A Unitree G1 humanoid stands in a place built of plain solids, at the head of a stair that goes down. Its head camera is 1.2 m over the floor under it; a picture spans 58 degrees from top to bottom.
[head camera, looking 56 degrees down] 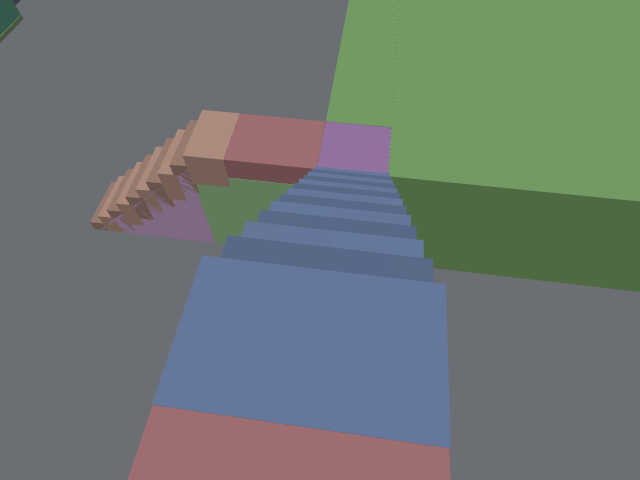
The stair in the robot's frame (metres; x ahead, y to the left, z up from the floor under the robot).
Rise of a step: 0.18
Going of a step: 0.20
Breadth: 0.78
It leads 8 degrees to the right of straight ahead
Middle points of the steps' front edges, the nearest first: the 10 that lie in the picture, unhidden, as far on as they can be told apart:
0.69 0.00 0.00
0.90 -0.03 -0.17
1.10 -0.06 -0.35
1.30 -0.09 -0.53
1.50 -0.11 -0.70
1.70 -0.14 -0.88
1.91 -0.17 -1.06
2.11 -0.20 -1.24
2.31 -0.22 -1.41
2.51 -0.25 -1.59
